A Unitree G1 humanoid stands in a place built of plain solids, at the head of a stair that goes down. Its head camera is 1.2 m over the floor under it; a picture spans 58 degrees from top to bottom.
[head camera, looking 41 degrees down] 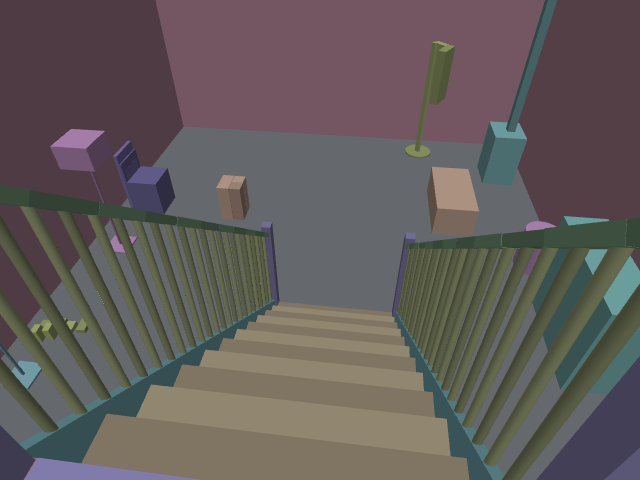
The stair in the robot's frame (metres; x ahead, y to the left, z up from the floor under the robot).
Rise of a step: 0.21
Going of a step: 0.23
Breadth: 1.20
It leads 7 degrees to the right of straight ahead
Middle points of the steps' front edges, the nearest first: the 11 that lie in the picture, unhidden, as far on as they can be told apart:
0.65 0.13 -0.21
0.88 0.10 -0.42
1.12 0.07 -0.63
1.35 0.05 -0.84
1.58 0.02 -1.05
1.81 -0.01 -1.26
2.05 -0.04 -1.48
2.28 -0.07 -1.69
2.51 -0.10 -1.90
2.74 -0.13 -2.11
2.98 -0.15 -2.32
